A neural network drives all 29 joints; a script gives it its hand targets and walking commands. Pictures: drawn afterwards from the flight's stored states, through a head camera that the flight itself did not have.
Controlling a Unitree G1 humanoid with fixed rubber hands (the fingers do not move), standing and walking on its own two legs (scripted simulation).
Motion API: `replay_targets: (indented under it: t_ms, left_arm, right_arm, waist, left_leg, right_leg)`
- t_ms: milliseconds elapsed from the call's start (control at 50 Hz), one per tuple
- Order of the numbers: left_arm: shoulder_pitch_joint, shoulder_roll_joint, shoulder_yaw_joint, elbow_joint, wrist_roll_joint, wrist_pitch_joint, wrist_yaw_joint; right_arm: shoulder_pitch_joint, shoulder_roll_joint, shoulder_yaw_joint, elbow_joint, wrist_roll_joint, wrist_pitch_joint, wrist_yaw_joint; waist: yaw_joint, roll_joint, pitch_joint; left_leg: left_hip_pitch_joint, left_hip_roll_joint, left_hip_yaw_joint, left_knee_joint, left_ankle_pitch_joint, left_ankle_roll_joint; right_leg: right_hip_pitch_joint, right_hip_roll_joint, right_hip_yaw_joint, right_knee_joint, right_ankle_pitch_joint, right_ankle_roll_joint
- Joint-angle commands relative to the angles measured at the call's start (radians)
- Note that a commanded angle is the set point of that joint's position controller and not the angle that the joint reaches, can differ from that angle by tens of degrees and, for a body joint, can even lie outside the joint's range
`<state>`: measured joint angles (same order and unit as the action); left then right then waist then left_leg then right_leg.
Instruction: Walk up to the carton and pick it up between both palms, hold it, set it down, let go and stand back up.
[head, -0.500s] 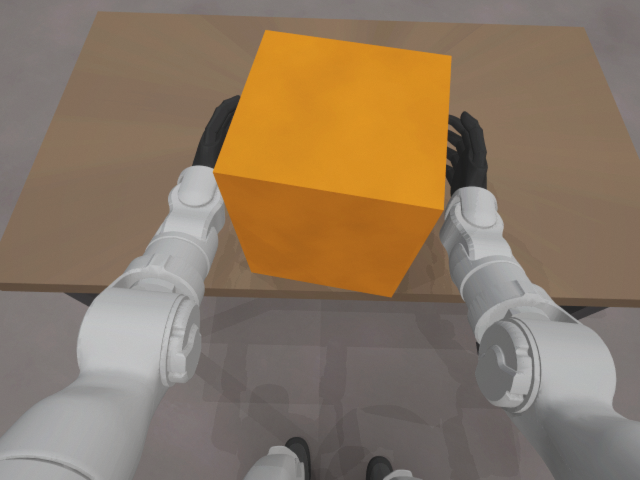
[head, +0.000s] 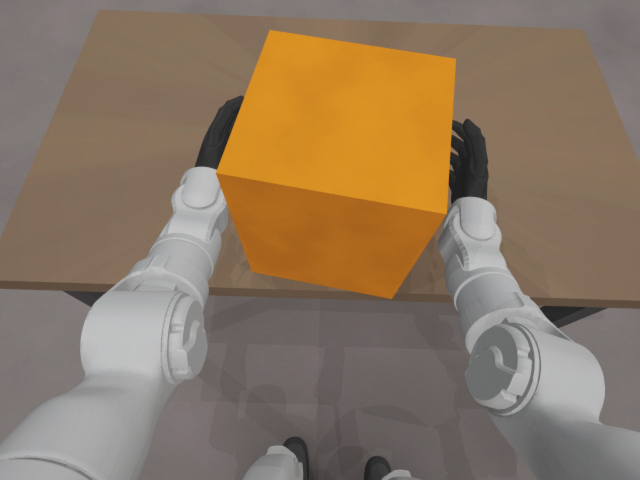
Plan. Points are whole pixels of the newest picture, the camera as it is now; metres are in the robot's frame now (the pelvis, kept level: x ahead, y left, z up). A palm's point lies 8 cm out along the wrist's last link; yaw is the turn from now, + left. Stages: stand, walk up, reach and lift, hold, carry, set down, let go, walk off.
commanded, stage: reach and lift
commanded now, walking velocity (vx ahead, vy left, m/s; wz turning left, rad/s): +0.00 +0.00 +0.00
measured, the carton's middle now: (338, 181) +0.47 +0.03 +0.02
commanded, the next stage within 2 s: none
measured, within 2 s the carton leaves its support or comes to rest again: leaves its support in 1.86 s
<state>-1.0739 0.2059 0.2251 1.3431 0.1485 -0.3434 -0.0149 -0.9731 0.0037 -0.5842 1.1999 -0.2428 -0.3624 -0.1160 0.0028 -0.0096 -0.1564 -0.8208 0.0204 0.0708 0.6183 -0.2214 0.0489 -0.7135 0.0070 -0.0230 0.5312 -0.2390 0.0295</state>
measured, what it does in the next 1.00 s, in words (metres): stands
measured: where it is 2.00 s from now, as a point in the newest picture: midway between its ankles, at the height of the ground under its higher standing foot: outside the picture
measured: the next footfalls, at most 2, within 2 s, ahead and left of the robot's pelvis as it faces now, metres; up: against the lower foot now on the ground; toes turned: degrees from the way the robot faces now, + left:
none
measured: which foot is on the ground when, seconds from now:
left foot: down 0.00-1.00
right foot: down 0.00-1.00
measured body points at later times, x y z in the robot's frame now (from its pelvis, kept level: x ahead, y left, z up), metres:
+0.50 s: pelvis +0.00 +0.00 +0.00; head +0.13 +0.03 +0.43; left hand +0.49 +0.18 +0.05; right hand +0.47 -0.13 +0.04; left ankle +0.02 +0.07 -0.72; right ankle -0.01 -0.14 -0.72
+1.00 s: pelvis -0.02 +0.00 +0.00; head +0.10 +0.03 +0.43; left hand +0.46 +0.16 +0.06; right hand +0.44 -0.14 +0.05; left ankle +0.02 +0.07 -0.72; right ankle -0.01 -0.14 -0.72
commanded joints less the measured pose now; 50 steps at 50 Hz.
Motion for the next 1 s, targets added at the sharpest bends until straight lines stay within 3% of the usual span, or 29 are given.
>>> replay_targets:
  t_ms: [0, 260, 440, 480, 640, 720, 880, 980]
  left_arm:
    - [-0.430, -0.583, -0.005, 0.027, 0.105, -0.048, -0.077]
    - [-0.440, -0.599, -0.047, 0.037, 0.075, -0.065, -0.070]
    - [-0.482, -0.641, -0.111, 0.003, 0.046, -0.124, -0.054]
    - [-0.476, -0.652, -0.115, -0.014, 0.056, -0.143, -0.049]
    - [-0.508, -0.655, -0.123, -0.012, 0.083, -0.199, -0.027]
    - [-0.535, -0.646, -0.118, 0.021, 0.095, -0.213, -0.028]
    - [-0.547, -0.647, -0.143, 0.033, 0.086, -0.234, -0.022]
    - [-0.526, -0.664, -0.168, 0.028, 0.067, -0.235, -0.021]
  right_arm:
    - [-0.398, 0.541, 0.149, -0.043, -0.253, -0.010, 0.155]
    - [-0.402, 0.547, 0.172, -0.011, -0.238, -0.029, 0.150]
    - [-0.450, 0.547, 0.213, -0.014, -0.225, -0.112, 0.143]
    - [-0.452, 0.545, 0.231, -0.014, -0.224, -0.143, 0.143]
    - [-0.481, 0.487, 0.214, 0.007, -0.263, -0.229, 0.148]
    - [-0.495, 0.462, 0.195, 0.041, -0.295, -0.242, 0.152]
    - [-0.504, 0.456, 0.198, 0.061, -0.305, -0.261, 0.160]
    - [-0.488, 0.452, 0.210, 0.074, -0.306, -0.262, 0.162]
  waist:
    - [-0.038, 0.101, -0.746]
    - [-0.048, 0.110, -0.781]
    - [-0.050, 0.133, -0.886]
    - [-0.035, 0.128, -0.905]
    - [-0.027, 0.123, -0.924]
    - [-0.026, 0.108, -0.902]
    - [-0.023, 0.116, -0.914]
    - [-0.027, 0.114, -0.927]
  left_leg:
    - [0.797, 0.041, -0.023, 0.025, 0.682, -0.128]
    - [0.794, 0.047, -0.030, 0.038, 0.714, -0.135]
    - [0.856, 0.060, -0.042, 0.065, 0.841, -0.158]
    - [0.880, 0.066, -0.044, 0.065, 0.872, -0.160]
    - [0.877, 0.070, -0.040, 0.030, 0.781, -0.153]
    - [0.838, 0.066, -0.033, -0.005, 0.615, -0.136]
    - [0.813, 0.061, -0.030, -0.027, 0.470, -0.125]
    - [0.814, 0.061, -0.035, -0.031, 0.443, -0.124]
  right_leg:
    - [0.209, 0.025, -0.082, -0.068, 0.340, -0.041]
    - [0.158, 0.027, -0.089, -0.072, 0.344, -0.049]
    - [0.117, 0.041, -0.103, -0.078, 0.396, -0.052]
    - [0.115, 0.046, -0.103, -0.083, 0.405, -0.052]
    - [0.072, 0.052, -0.118, -0.110, 0.350, -0.060]
    - [0.070, 0.044, -0.117, -0.115, 0.282, -0.061]
    - [0.048, 0.042, -0.114, -0.100, 0.203, -0.061]
    - [0.034, 0.047, -0.120, -0.104, 0.184, -0.061]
